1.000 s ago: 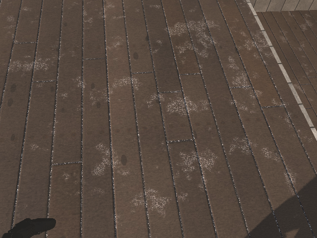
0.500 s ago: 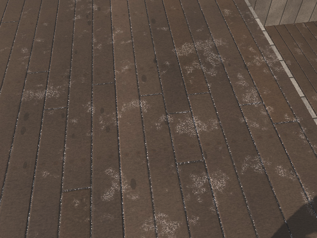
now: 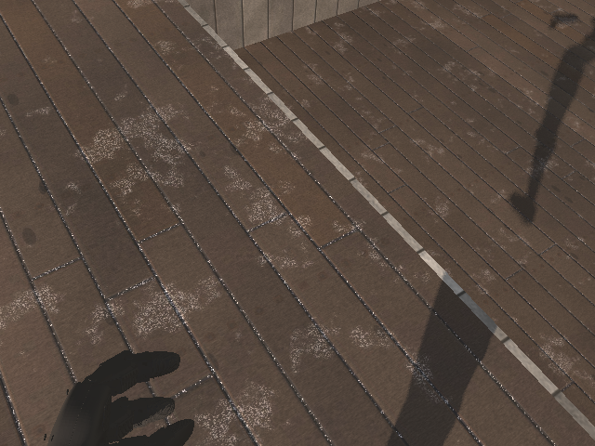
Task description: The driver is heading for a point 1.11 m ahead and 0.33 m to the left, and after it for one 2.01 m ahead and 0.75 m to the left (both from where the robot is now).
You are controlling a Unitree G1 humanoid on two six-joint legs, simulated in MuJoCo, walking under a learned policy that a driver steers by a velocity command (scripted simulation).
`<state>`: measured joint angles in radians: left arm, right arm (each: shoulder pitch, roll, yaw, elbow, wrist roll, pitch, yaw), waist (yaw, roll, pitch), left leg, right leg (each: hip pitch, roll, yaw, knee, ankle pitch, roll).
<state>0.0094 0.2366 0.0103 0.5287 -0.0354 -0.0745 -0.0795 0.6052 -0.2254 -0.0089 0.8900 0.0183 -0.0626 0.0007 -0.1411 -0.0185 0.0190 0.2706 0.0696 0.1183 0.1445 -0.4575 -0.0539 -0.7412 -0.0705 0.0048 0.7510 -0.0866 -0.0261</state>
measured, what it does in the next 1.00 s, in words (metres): walks ahead, turning left: right foot, then left foot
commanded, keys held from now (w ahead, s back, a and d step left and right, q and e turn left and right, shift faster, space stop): w+q+shift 0.72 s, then w+e+shift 0.28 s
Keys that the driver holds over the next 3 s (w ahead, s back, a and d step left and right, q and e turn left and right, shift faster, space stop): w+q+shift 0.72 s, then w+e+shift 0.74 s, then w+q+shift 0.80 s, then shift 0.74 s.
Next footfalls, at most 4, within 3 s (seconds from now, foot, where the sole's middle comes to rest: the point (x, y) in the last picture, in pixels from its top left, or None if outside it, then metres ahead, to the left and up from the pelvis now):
0.04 right None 0.24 -0.16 -0.75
0.52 left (197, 384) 0.61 0.14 -0.75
1.02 right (148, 231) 1.06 0.26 -0.75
1.46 left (39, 152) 1.39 0.58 -0.75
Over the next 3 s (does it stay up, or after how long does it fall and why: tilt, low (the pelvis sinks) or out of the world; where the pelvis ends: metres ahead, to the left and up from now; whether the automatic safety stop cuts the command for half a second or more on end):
stays up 2.08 0.79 0.02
